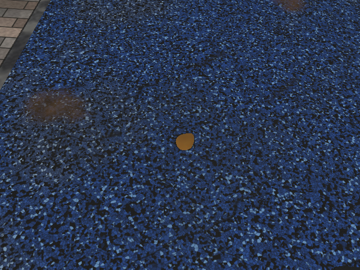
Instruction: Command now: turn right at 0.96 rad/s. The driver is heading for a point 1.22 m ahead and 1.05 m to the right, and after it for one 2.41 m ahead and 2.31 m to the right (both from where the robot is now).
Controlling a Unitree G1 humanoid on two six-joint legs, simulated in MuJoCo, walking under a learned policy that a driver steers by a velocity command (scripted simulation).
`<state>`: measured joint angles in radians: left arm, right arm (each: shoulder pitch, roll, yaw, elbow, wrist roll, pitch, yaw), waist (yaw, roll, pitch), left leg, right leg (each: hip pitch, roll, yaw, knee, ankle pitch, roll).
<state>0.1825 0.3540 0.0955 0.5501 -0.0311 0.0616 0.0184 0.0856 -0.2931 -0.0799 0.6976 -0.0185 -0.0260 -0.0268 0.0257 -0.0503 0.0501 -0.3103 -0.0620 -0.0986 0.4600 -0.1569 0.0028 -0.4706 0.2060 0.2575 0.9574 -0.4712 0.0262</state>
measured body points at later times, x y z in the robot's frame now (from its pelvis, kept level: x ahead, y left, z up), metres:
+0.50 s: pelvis +0.01 -0.03 -0.01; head +0.04 -0.08 +0.44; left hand +0.30 +0.15 -0.07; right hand +0.01 -0.37 -0.12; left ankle +0.05 +0.13 -0.67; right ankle -0.02 -0.12 -0.74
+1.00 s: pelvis +0.06 -0.03 +0.00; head +0.10 -0.06 +0.45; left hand +0.41 -0.02 -0.08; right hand -0.08 -0.33 -0.08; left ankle +0.18 +0.01 -0.74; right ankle -0.06 -0.09 -0.66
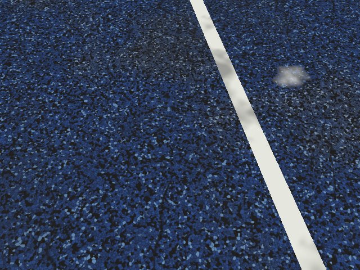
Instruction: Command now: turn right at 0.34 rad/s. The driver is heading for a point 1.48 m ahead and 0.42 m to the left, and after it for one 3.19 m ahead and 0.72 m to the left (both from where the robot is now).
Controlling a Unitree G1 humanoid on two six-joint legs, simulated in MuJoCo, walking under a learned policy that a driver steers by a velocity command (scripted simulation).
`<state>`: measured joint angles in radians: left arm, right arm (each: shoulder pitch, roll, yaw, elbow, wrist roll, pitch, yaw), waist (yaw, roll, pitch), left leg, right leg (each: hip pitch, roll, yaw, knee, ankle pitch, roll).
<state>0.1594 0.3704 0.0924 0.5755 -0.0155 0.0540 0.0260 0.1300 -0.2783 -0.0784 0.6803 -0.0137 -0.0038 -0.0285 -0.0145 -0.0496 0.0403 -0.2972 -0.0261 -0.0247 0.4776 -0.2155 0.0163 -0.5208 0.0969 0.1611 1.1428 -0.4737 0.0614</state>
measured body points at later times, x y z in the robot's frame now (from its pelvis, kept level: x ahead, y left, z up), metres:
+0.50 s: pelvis +0.01 +0.00 +0.00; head +0.06 +0.02 +0.44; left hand +0.08 +0.31 -0.10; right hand +0.24 -0.23 -0.10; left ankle +0.00 +0.12 -0.71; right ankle -0.01 -0.15 -0.74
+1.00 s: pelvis +0.13 +0.07 +0.01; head +0.13 +0.07 +0.46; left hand +0.13 +0.38 -0.09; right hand +0.34 -0.14 -0.09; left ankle -0.01 +0.12 -0.74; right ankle +0.28 +0.00 -0.69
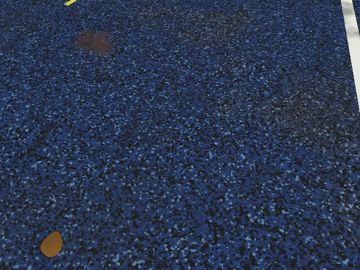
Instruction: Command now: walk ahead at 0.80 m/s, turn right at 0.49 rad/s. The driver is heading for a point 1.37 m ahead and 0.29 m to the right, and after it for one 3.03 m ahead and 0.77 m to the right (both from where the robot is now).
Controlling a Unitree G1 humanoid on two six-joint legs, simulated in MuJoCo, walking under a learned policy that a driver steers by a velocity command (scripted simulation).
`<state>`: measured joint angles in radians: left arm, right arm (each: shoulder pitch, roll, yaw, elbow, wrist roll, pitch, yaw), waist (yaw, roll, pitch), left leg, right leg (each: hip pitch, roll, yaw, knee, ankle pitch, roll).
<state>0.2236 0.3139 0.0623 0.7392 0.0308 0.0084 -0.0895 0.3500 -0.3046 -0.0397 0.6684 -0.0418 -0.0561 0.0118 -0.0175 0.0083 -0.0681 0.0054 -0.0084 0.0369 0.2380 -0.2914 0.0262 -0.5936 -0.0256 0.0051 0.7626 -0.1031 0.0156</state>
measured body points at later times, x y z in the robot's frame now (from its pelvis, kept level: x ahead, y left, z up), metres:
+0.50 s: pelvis +0.38 -0.14 -0.02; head +0.42 -0.17 +0.43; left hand +0.45 +0.15 -0.13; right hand +0.53 -0.44 -0.08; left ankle +0.65 -0.07 -0.69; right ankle +0.18 -0.13 -0.74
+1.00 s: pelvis +0.85 -0.33 -0.03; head +0.87 -0.34 +0.42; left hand +1.18 -0.22 -0.05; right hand +0.68 -0.56 -0.15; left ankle +0.69 -0.16 -0.73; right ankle +0.95 -0.50 -0.75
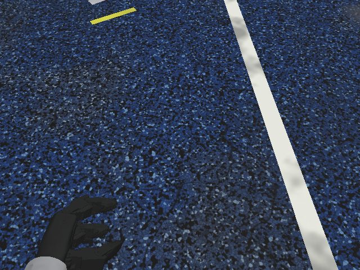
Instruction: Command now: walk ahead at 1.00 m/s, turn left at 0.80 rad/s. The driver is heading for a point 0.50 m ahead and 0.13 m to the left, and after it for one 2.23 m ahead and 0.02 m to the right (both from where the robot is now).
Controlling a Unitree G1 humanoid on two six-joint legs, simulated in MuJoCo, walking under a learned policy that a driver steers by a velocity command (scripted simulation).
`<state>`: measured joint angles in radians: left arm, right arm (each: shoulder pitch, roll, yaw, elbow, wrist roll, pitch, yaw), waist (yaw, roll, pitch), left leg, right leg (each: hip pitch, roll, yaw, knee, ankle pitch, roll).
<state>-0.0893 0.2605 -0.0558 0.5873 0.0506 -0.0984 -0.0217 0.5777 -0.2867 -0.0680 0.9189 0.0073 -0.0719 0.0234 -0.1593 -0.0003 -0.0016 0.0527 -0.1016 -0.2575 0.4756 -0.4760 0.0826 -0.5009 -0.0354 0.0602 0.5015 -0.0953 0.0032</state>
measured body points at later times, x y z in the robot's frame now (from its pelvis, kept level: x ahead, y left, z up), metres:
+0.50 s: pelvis +0.44 +0.05 -0.02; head +0.48 +0.07 +0.43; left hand +0.33 +0.29 -0.15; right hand +0.72 -0.09 -0.11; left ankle +0.52 +0.11 -0.72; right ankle +0.29 -0.16 -0.58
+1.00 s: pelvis +0.68 +0.08 +0.00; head +0.73 +0.07 +0.45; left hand +0.77 +0.38 -0.09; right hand +0.91 -0.16 -0.09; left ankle +0.60 +0.21 -0.62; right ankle +0.78 +0.04 -0.72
